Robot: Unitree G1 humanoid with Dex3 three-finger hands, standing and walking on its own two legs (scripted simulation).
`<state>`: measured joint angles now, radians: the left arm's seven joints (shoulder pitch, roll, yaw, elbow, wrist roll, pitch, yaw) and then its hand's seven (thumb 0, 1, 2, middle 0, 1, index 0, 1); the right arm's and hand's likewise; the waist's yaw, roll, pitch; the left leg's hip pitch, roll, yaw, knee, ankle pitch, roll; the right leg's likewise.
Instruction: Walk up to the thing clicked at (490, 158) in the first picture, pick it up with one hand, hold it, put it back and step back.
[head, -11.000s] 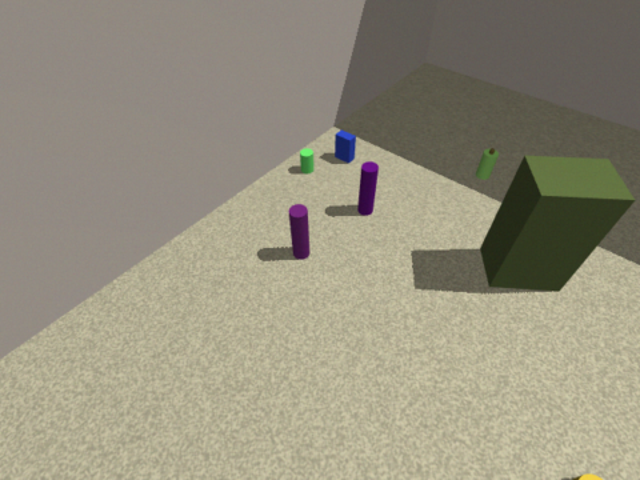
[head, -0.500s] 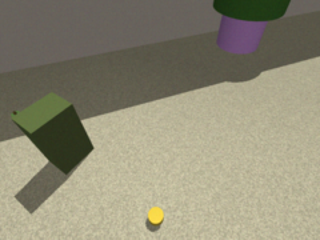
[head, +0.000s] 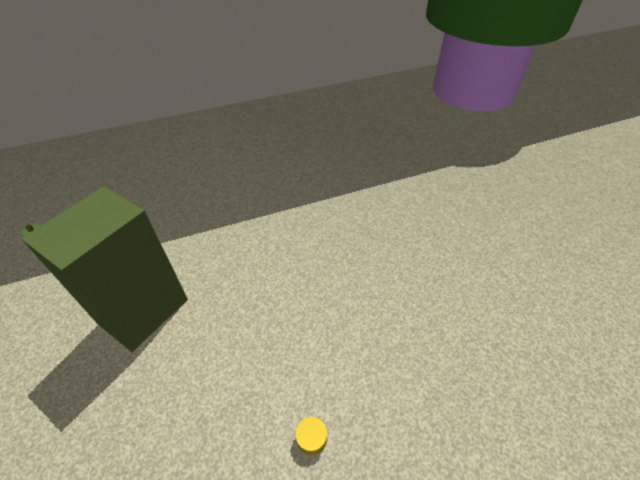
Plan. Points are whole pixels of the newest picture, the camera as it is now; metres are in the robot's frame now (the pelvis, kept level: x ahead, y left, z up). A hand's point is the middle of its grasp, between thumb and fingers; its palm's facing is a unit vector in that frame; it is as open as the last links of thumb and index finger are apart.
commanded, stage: stand
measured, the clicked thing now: (38, 239) +1.13 +1.18 -0.70
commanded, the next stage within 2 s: walk up in 0.74 s
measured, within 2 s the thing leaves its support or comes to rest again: neither
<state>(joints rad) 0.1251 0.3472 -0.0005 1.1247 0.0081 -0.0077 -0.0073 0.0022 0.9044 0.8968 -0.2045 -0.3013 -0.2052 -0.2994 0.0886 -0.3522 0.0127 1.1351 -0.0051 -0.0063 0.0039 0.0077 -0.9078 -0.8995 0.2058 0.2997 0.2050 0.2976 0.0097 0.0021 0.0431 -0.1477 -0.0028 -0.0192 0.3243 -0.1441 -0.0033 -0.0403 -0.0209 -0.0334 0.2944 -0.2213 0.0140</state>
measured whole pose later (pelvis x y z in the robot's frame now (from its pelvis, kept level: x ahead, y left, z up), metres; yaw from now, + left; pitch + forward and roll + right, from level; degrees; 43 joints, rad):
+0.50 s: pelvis +0.00 +0.00 +0.00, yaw +0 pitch -2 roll +0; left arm 0.13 0.35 0.00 1.12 0.01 0.00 -0.01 0.00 0.90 0.90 -0.20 -0.30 -0.21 -0.30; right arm 0.10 -0.35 0.01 1.14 -0.01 -0.01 0.00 0.01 -0.91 -0.90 0.21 0.30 0.21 0.30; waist 0.01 0.00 0.05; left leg -0.15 -0.01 -0.02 0.32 -0.15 0.00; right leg -0.04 -0.03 -0.03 0.30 -0.22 0.02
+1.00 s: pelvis +0.03 -0.03 -0.01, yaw -1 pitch -2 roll +1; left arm 0.21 0.43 0.09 1.04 0.03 -0.04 -0.07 0.00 0.91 0.90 -0.20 -0.30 -0.20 -0.30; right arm 0.22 -0.41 -0.09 1.03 -0.04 -0.01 0.06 0.01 -0.90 -0.90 0.21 0.30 0.21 0.30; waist 0.00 0.00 0.05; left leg -0.16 0.02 -0.01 0.47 -0.30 0.03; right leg -0.22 -0.04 -0.04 0.56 -0.34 -0.02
